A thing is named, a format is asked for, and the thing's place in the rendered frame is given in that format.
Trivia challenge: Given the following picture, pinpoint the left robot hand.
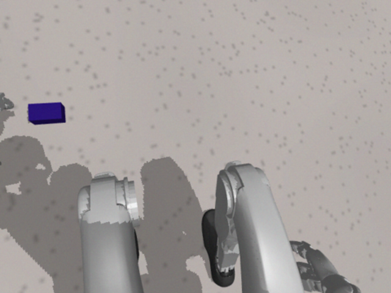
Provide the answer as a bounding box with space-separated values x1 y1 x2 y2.
0 93 14 165

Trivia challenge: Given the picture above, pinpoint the right robot hand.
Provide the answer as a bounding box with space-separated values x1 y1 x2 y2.
290 241 339 293

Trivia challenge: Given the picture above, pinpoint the small box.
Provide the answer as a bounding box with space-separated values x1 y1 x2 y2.
28 103 66 125

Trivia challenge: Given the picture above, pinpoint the right robot foot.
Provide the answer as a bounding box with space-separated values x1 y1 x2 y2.
202 209 235 288

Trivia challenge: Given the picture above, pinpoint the right robot arm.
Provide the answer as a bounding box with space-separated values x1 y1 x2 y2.
321 274 361 293

